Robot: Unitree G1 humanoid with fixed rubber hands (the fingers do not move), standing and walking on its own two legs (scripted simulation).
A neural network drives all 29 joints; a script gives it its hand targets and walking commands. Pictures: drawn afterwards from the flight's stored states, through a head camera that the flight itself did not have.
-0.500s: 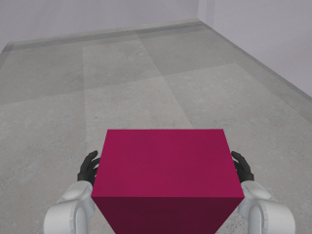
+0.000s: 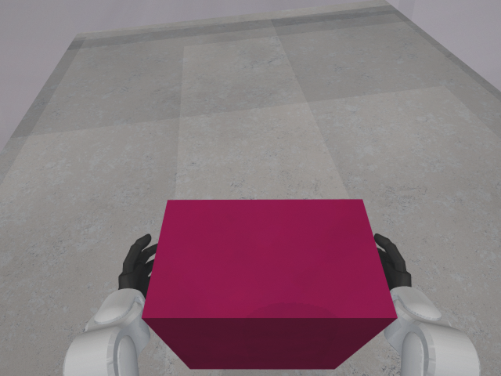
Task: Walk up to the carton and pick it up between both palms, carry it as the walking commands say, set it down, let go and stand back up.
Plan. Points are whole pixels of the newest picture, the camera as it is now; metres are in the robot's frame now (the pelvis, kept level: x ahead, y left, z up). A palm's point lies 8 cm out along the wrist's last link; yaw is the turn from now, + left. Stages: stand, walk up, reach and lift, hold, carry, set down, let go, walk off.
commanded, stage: carry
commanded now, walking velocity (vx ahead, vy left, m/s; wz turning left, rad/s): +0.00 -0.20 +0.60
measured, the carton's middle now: (263, 297) +0.25 +0.00 +0.02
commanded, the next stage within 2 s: none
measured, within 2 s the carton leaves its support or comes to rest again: neither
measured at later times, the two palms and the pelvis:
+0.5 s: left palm (103, 351) +0.17 +0.20 +0.07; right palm (350, 269) +0.27 -0.13 +0.07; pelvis +0.00 -0.03 -0.01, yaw +15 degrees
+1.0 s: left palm out of the picture +0.09 +0.20 +0.05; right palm (312, 255) +0.29 -0.08 +0.06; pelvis +0.01 -0.07 -0.02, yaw +34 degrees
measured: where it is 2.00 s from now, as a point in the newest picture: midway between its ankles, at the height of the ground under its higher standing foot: outside the picture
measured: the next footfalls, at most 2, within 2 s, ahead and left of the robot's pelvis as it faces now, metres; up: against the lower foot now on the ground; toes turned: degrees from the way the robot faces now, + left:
left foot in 0.24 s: +0.02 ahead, +0.12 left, +0.00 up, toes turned +18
right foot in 0.56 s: +0.07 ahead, -0.15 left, +0.00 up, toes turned +11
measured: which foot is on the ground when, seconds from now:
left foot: up 0.00-0.22, down 0.24-0.56, up 0.58-0.92, down 0.94-1.00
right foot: down 0.00-0.24, up 0.26-0.54, down 0.56-0.94, up 0.96-1.00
